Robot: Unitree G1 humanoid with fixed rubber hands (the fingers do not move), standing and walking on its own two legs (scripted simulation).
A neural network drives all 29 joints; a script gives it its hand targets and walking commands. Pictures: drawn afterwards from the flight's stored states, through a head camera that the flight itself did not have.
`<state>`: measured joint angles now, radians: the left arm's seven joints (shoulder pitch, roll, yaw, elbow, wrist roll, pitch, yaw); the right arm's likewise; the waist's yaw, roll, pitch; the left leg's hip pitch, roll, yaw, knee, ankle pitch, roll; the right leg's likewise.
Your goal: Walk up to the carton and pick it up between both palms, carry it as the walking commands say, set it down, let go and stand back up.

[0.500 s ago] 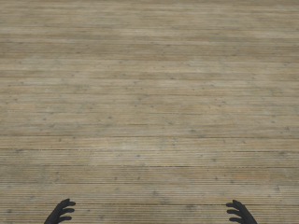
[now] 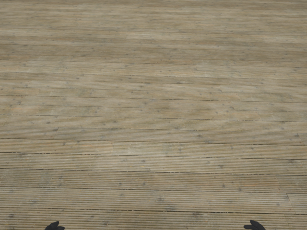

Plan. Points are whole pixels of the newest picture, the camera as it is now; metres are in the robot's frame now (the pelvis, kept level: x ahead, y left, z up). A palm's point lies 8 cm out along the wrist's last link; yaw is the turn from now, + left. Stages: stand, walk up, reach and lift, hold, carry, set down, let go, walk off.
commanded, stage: stand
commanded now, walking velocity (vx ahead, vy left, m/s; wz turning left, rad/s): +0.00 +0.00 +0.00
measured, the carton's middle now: out of the picture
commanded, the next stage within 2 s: walk up in 0.74 s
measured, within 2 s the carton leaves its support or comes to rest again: neither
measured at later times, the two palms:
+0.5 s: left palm out of the picture +0.10 +0.30 -0.09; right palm out of the picture +0.10 -0.29 -0.09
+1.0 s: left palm out of the picture +0.09 +0.30 -0.08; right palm out of the picture +0.09 -0.31 -0.08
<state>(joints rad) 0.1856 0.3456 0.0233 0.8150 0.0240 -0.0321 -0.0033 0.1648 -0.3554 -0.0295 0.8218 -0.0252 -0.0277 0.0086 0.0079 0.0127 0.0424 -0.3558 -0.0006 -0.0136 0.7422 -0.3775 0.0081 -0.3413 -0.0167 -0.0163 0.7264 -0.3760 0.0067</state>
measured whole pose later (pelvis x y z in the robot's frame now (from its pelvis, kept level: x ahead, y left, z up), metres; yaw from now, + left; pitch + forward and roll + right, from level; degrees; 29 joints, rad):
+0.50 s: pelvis +0.00 +0.00 +0.02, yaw -1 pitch -2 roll +0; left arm 0.12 0.35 0.01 0.99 0.01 -0.03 0.00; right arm 0.11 -0.36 -0.01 0.99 -0.01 -0.03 0.01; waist 0.01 0.01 0.05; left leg -0.22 0.00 0.00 0.52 -0.27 0.01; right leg -0.21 -0.02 -0.01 0.50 -0.26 0.01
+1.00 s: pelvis +0.00 +0.00 +0.03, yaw -4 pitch -1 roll +1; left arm 0.15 0.38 0.02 0.98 0.05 0.02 -0.05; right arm 0.09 -0.37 -0.03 1.03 -0.01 -0.03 0.00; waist 0.04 -0.02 0.04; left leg -0.19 0.00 0.06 0.44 -0.23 0.02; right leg -0.26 -0.01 0.05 0.52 -0.23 0.01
